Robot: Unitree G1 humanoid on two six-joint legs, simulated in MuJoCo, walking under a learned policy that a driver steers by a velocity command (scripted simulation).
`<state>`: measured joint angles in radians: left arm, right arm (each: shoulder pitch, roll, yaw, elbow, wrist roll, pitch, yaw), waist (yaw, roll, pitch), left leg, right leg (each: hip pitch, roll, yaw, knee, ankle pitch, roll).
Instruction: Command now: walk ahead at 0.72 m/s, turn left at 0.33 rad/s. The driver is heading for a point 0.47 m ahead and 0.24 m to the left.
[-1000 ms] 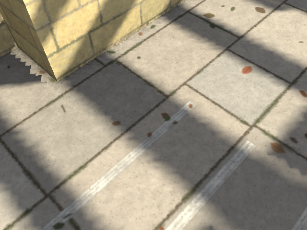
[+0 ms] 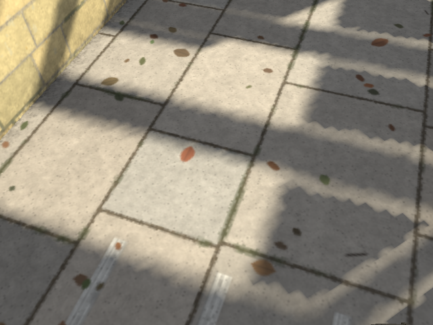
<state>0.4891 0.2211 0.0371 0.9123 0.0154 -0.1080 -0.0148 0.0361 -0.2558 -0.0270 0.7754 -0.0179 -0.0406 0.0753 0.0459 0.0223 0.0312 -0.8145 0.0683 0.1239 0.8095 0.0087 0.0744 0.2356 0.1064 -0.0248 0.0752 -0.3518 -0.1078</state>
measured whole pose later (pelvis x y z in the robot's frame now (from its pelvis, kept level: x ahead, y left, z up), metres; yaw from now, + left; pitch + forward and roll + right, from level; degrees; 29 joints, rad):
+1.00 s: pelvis +0.45 +0.00 +0.02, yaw +54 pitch +1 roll +0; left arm 0.39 0.33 0.04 0.72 0.03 -0.06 0.01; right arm 0.20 -0.36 -0.08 0.65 -0.03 0.06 0.09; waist 0.04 0.04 -0.03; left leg -0.68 0.03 -0.05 1.23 -0.15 -0.01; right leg -0.09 -0.03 -0.15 0.31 -0.24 -0.02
